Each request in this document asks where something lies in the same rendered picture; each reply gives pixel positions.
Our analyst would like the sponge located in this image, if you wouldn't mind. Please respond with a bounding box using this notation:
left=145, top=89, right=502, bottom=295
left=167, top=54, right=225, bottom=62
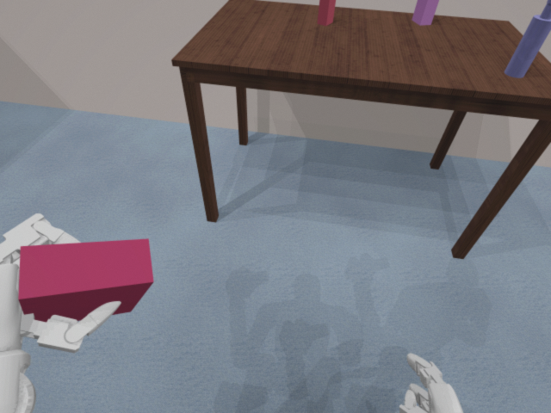
left=18, top=238, right=154, bottom=322

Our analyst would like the left robot hand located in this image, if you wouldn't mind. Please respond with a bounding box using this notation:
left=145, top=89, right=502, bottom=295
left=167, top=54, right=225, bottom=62
left=0, top=213, right=121, bottom=353

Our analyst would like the right robot hand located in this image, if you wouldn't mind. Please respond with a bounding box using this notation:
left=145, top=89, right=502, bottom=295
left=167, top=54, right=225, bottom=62
left=399, top=353, right=463, bottom=413

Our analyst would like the table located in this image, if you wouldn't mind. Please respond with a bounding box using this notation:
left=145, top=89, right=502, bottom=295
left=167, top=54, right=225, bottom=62
left=171, top=0, right=551, bottom=259

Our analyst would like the robot left forearm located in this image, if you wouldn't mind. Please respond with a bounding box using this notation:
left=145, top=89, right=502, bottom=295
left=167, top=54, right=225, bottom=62
left=0, top=349, right=36, bottom=413

